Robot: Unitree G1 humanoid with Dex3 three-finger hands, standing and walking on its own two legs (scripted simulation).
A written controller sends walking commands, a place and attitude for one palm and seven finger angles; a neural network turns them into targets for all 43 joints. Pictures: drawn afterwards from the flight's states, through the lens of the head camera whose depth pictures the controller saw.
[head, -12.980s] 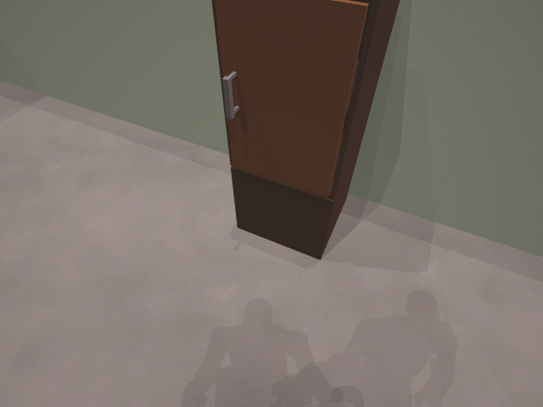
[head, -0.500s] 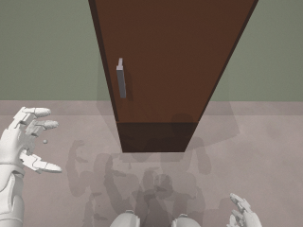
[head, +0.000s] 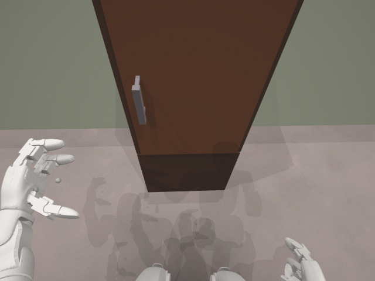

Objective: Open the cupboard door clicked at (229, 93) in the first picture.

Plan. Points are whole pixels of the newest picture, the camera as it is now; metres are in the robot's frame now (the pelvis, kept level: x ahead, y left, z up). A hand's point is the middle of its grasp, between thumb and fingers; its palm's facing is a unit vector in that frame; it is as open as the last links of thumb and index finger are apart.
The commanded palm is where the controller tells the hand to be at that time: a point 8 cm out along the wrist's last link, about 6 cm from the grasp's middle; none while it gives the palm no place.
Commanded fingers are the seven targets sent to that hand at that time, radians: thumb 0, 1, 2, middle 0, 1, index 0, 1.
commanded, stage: move the hooked fingers beside the handle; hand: left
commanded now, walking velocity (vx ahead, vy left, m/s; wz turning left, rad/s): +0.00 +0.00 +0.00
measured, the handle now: (140, 101) +0.54 +0.16 +0.03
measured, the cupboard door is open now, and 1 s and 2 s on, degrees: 0 0 0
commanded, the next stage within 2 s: none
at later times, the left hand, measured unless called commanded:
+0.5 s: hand (78, 156) +0.35 +0.26 +0.05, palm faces +0.09 -1.00 +0.00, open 14.0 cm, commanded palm +0.32 +0.30 +0.05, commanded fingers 0.00 -0.50 0.30 -0.30 -1.20 -0.30 -1.20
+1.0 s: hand (93, 135) +0.41 +0.24 +0.04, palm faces +0.10 -0.99 +0.00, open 14.0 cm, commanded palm +0.39 +0.29 +0.04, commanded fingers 0.00 -0.50 0.30 -0.30 -1.20 -0.30 -1.20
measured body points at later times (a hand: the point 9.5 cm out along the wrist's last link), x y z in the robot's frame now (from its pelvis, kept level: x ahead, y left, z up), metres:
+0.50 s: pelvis +0.00 +0.00 +0.00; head +0.08 +0.02 +0.44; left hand +0.34 +0.31 +0.05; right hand +0.12 -0.25 -0.10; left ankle +0.00 +0.10 -0.67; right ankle +0.02 -0.10 -0.67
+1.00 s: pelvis +0.00 +0.01 -0.01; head +0.09 +0.03 +0.43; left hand +0.40 +0.30 +0.04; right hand +0.08 -0.25 -0.12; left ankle +0.00 +0.10 -0.67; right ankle +0.02 -0.10 -0.67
